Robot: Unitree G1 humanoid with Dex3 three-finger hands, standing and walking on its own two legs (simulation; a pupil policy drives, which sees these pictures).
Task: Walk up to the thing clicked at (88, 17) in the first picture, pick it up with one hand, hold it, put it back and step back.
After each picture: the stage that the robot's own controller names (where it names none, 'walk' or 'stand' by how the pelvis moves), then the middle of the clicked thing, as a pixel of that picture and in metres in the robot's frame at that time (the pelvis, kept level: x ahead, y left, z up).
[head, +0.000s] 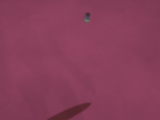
stand; (87, 17) +1.81 -0.11 -0.72
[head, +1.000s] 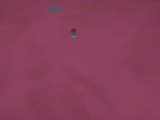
walk; (73, 33) +1.67 +0.19 -0.70
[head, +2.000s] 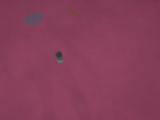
walk; (59, 57) +1.07 +0.31 -0.72
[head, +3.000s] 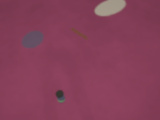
walk; (60, 96) +0.63 +0.24 -0.72
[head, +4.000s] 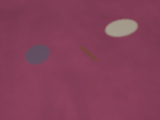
walk; out of the picture +0.40 +0.12 -0.71
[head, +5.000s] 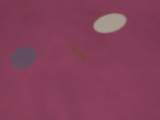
stand; out of the picture +0.32 +0.15 -0.71
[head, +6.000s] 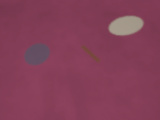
stand; out of the picture +0.30 +0.11 -0.72
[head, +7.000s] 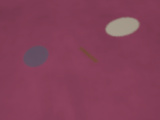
stand; out of the picture +0.34 +0.12 -0.73
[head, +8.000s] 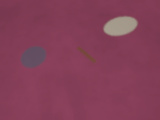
stand; out of the picture +0.32 +0.13 -0.73
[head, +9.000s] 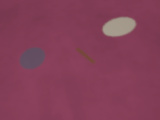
stand; out of the picture +0.31 +0.13 -0.73
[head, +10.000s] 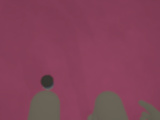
go down; (47, 82) +0.37 +0.14 -0.44
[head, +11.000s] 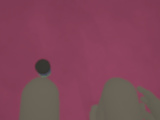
go down; (43, 68) +0.40 +0.16 -0.32
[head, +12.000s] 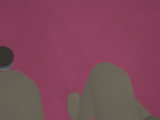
close in; (3, 59) +0.39 +0.19 -0.24
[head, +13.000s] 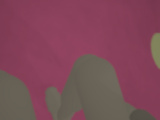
close; out of the picture +0.40 +0.21 -0.22
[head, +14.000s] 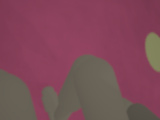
close; out of the picture +0.40 +0.22 -0.22
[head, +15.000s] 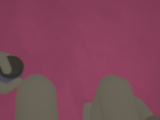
lift; (10, 73) +0.32 +0.24 -0.10
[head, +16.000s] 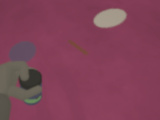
hold; (31, 88) +0.32 +0.17 +0.04
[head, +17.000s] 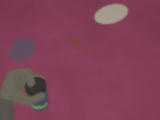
hold; (38, 94) +0.30 +0.16 -0.01
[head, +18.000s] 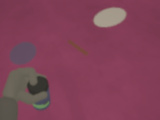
crouch; (40, 94) +0.31 +0.15 -0.01
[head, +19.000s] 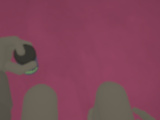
crouch; (27, 60) +0.40 +0.17 -0.10
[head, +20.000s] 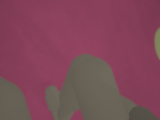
lower; out of the picture +0.43 +0.26 -0.22
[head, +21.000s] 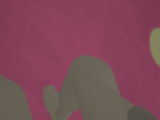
lower; out of the picture +0.42 +0.26 -0.23
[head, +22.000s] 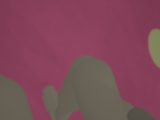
lower; out of the picture +0.41 +0.26 -0.23
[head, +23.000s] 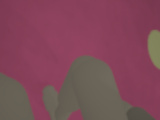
lower; out of the picture +0.41 +0.26 -0.23
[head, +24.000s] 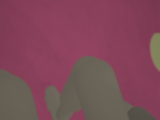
loosen; out of the picture +0.40 +0.25 -0.23
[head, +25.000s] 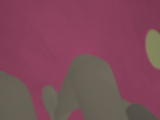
withdraw; out of the picture +0.39 +0.23 -0.23
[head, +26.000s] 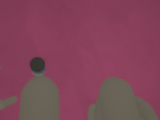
walk; (38, 67) +0.41 +0.18 -0.32
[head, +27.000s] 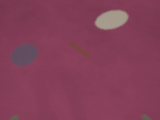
stand; out of the picture +0.33 +0.14 -0.66
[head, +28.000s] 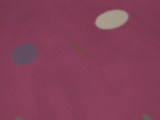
stand; out of the picture +0.34 +0.15 -0.67
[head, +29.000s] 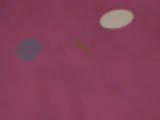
stand; out of the picture +0.34 +0.15 -0.68
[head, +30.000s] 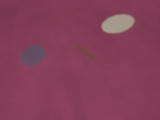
walk; out of the picture +0.35 +0.14 -0.72
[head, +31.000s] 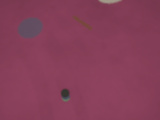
walk; (65, 95) +0.52 +0.12 -0.70
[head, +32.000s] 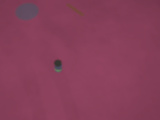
walk; (58, 66) +0.81 +0.16 -0.71
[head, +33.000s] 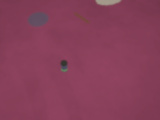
stand; (64, 66) +0.94 +0.15 -0.71
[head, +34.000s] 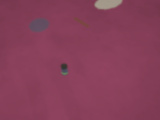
stand; (64, 69) +0.96 +0.17 -0.73
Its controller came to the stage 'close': yes
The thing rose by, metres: 0.72
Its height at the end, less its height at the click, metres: +0.00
